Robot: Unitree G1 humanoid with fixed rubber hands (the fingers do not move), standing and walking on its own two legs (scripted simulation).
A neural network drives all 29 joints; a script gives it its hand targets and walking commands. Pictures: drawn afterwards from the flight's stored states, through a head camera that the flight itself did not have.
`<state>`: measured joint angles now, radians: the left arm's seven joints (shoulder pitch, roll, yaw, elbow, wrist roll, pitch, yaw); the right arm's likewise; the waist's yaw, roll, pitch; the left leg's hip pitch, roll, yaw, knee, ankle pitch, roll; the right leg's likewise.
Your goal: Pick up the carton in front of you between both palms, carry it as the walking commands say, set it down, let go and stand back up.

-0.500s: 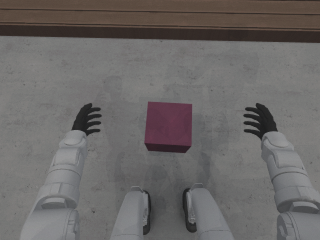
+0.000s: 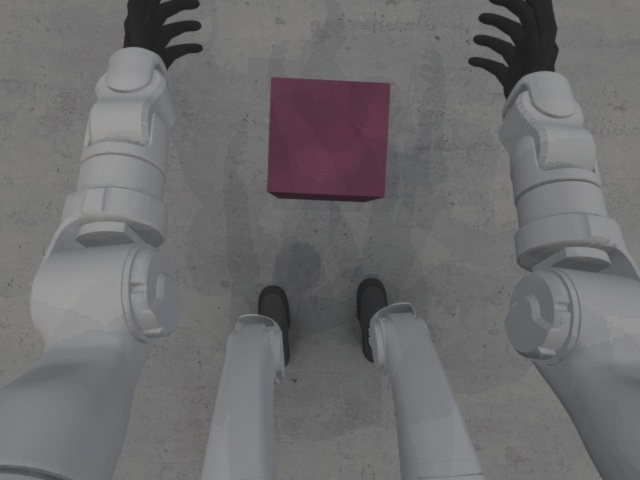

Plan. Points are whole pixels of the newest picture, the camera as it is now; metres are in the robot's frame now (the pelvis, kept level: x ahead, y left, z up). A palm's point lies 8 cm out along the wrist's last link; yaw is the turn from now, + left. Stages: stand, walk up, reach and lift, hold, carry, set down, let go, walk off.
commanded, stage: reach and lift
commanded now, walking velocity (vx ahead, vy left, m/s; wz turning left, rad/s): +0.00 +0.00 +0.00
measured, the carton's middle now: (325, 149) +0.52 -0.03 -0.52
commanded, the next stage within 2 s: none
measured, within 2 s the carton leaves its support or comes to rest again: leaves its support in 1.70 s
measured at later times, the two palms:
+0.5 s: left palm (212, 129) +0.53 +0.16 -0.35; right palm (448, 139) +0.49 -0.22 -0.34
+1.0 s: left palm (231, 137) +0.54 +0.15 -0.46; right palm (418, 142) +0.51 -0.21 -0.46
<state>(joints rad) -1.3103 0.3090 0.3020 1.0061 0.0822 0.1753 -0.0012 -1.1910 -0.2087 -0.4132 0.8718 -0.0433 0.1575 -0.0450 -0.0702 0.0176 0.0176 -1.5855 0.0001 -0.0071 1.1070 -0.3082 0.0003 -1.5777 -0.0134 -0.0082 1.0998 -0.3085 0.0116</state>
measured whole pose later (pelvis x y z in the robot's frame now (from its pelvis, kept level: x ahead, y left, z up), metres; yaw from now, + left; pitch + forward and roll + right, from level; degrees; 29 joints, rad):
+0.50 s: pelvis -0.03 +0.00 -0.20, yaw -1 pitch +48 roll -1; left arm -1.34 0.38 0.09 0.99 -0.16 0.12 0.11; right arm -1.26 -0.31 -0.21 0.92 0.19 0.10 -0.12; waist -0.06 0.01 0.11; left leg -2.19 -0.02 -0.03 1.90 -0.54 -0.01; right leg -2.19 0.01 0.01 1.89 -0.53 0.03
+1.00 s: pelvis -0.03 +0.00 -0.28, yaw -1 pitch +36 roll -1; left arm -1.58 0.44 -0.04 1.17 -0.27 0.07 0.11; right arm -1.52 -0.36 -0.10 1.14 0.27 0.05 -0.14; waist -0.05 -0.01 0.44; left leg -2.26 -0.02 -0.04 2.22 -0.60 -0.03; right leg -2.26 0.02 0.00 2.21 -0.58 0.03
